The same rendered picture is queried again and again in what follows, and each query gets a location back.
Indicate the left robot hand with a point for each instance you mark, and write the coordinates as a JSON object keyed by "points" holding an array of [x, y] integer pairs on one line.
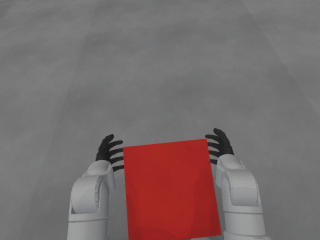
{"points": [[105, 154]]}

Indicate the right robot forearm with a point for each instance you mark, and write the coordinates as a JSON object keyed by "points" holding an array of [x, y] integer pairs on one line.
{"points": [[240, 199]]}

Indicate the carton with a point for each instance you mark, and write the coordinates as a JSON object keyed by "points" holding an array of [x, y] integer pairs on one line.
{"points": [[170, 193]]}

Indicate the right robot hand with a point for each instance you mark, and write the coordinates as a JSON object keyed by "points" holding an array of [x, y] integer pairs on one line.
{"points": [[224, 146]]}

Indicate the left robot forearm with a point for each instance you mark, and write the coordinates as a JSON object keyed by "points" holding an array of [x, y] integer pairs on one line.
{"points": [[89, 203]]}

